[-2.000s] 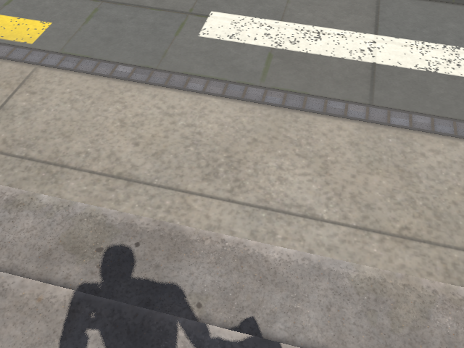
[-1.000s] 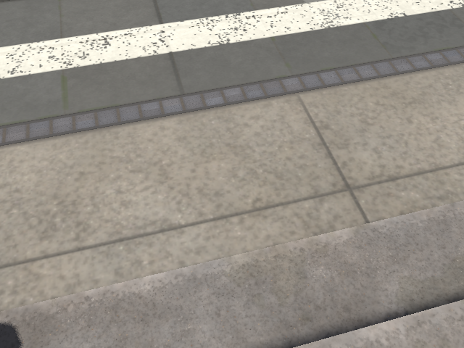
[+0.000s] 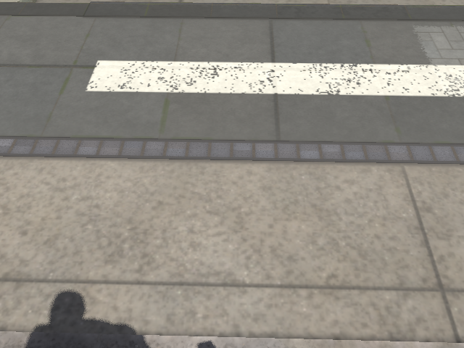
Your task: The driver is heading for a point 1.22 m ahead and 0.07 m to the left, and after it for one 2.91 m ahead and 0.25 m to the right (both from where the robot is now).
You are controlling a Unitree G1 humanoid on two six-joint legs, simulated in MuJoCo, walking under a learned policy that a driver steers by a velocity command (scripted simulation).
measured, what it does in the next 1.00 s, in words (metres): goes down: left foot, then right foot 0.14 m lower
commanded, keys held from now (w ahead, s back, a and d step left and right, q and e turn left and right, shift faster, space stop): w+q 0.30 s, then w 0.12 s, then w+e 0.58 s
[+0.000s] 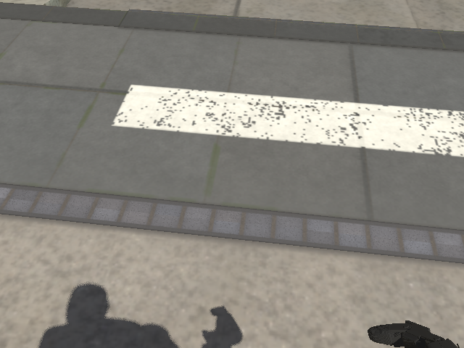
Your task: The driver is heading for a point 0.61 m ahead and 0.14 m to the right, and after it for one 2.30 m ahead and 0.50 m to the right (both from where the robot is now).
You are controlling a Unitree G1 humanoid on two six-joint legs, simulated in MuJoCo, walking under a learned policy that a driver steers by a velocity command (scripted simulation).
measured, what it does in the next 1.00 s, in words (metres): walks ahead, turning right: right foot, then left foot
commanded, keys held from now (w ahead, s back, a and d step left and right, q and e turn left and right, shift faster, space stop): w+e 0.76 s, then q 0.24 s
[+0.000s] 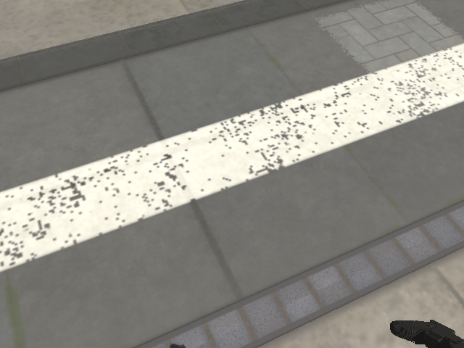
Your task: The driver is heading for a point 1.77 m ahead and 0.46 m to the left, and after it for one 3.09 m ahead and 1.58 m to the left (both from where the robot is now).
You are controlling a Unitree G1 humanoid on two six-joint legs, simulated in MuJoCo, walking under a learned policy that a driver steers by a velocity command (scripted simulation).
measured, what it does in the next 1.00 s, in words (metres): steps on the spot, turning left: right foot, then left foot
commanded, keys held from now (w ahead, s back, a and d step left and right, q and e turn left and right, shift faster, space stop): q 0.70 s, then no key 0.28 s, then e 0.02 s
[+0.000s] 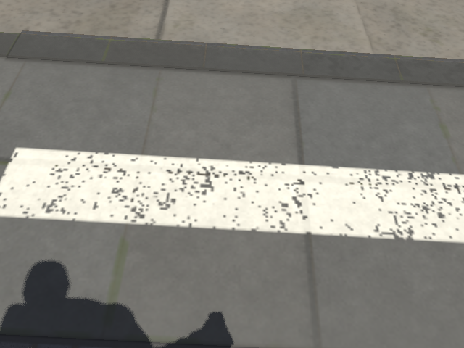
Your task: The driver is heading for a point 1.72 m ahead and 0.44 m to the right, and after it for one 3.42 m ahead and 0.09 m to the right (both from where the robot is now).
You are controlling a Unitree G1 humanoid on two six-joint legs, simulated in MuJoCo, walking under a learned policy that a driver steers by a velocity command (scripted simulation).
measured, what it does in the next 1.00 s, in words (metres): steps on the spot, turning right: right foot, then left foot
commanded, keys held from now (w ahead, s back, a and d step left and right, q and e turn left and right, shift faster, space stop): e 0.74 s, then no key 0.26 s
